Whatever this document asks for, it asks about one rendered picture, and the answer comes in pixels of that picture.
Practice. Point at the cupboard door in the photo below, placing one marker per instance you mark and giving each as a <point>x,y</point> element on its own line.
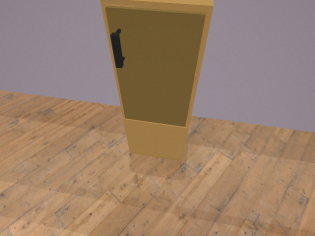
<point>161,49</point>

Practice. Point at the handle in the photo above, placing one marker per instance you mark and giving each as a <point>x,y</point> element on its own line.
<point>116,48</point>

